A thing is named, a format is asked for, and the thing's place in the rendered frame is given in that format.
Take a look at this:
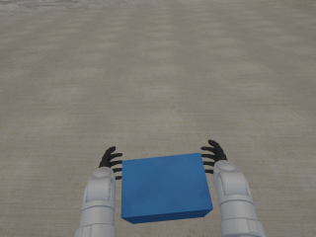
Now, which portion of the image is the left robot forearm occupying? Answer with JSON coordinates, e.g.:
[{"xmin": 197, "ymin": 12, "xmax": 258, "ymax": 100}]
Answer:
[{"xmin": 74, "ymin": 167, "xmax": 117, "ymax": 237}]

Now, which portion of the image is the robot left hand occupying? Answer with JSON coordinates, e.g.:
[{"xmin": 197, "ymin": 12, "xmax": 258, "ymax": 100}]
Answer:
[{"xmin": 99, "ymin": 146, "xmax": 122, "ymax": 180}]

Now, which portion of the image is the carton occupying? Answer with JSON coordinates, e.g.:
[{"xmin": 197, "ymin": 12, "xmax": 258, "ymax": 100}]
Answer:
[{"xmin": 120, "ymin": 152, "xmax": 213, "ymax": 224}]

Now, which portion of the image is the right robot forearm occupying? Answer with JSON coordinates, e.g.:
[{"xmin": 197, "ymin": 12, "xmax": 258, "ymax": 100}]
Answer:
[{"xmin": 213, "ymin": 160, "xmax": 267, "ymax": 237}]

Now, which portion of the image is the robot right hand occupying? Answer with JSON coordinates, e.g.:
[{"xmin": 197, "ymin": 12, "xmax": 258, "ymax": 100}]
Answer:
[{"xmin": 201, "ymin": 140, "xmax": 227, "ymax": 174}]

